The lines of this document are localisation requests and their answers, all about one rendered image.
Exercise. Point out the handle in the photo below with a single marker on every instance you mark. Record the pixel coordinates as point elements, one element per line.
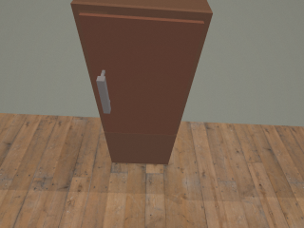
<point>103,92</point>

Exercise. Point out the cupboard door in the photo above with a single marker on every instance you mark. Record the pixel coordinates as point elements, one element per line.
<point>147,63</point>

